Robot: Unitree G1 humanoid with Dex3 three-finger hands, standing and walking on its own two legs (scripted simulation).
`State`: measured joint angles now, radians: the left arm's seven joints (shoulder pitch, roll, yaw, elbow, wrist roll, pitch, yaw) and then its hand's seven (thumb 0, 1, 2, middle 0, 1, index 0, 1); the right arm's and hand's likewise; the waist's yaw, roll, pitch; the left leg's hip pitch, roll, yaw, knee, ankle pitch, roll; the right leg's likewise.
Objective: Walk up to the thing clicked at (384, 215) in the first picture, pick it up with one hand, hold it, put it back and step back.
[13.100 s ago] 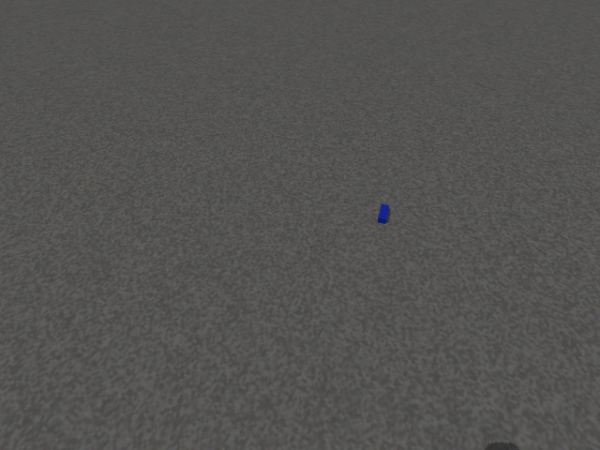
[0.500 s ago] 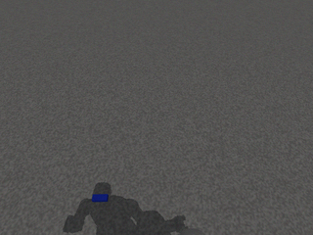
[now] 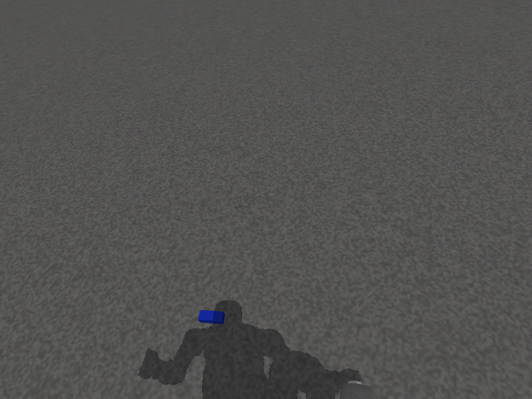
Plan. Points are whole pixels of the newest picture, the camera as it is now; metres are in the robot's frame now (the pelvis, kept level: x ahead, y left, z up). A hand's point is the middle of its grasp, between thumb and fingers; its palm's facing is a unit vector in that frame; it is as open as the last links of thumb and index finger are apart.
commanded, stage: walk up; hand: left
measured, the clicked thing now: (211, 317) +0.52 +0.31 -0.73
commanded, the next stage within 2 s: stand in 1.34 s
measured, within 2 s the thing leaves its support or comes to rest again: neither
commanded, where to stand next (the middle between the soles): +0.14 +0.02 m, yaw -3 degrees
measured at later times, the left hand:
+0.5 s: hand out of the picture +0.12 +0.23 -0.13, palm faces -0.09 -0.92 -0.37, open 7.4 cm
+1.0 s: hand out of the picture +0.13 +0.30 -0.16, palm faces -0.12 -0.92 -0.38, open 7.4 cm
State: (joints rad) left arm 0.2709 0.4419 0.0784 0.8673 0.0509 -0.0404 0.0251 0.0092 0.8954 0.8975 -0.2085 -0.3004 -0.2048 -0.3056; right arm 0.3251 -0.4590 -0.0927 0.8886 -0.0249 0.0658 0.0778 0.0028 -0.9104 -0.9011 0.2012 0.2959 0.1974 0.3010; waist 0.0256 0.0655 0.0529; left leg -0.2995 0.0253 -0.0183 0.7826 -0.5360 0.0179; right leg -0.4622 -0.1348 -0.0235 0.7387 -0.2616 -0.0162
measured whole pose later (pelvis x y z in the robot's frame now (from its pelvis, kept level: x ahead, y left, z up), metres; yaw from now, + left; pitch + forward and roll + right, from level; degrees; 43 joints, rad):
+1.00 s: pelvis +0.01 +0.04 +0.00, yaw -6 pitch -3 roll +0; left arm 0.14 0.43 0.04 0.92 0.00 0.02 0.01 0.01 0.90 0.90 -0.20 -0.30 -0.20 -0.30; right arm 0.20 -0.35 -0.02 0.93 -0.03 -0.01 0.01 0.00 -0.91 -0.90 0.21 0.30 0.20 0.30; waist 0.00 -0.06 0.14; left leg -0.35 0.01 0.03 0.76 -0.37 0.02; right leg -0.46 0.02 0.11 1.00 -0.47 -0.02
